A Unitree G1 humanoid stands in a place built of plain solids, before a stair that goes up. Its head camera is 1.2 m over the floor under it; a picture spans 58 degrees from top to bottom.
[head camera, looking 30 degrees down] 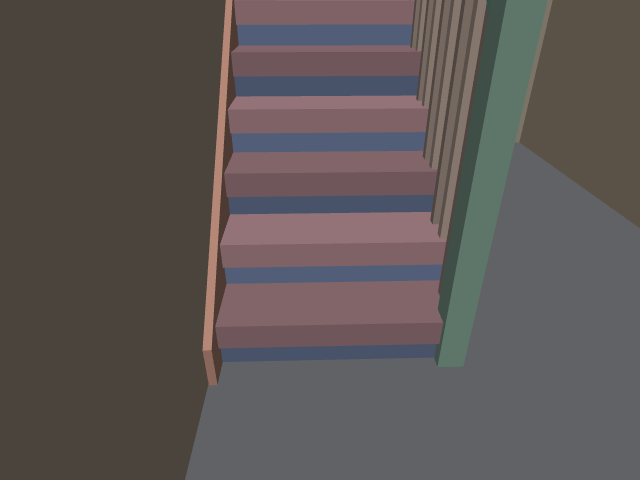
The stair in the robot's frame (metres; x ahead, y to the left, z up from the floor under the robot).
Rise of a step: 0.19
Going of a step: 0.23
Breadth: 0.89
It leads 2 degrees to the left of straight ahead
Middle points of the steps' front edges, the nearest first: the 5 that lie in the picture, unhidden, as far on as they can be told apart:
1.15 -0.03 0.19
1.38 -0.08 0.39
1.61 -0.07 0.58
1.83 -0.06 0.77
2.05 -0.06 0.97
